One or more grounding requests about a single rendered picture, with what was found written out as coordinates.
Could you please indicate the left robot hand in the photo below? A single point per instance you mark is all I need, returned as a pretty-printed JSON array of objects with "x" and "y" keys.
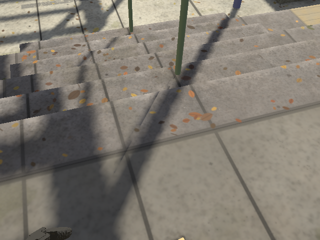
[{"x": 54, "y": 233}]

